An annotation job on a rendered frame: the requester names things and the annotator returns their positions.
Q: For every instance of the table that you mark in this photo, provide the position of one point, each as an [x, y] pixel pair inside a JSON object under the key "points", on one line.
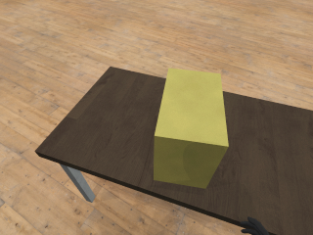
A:
{"points": [[266, 172]]}

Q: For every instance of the carton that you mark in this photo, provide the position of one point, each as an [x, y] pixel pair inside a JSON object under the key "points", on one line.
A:
{"points": [[191, 135]]}

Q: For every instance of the robot right hand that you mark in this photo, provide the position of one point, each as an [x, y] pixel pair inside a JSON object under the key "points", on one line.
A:
{"points": [[253, 223]]}

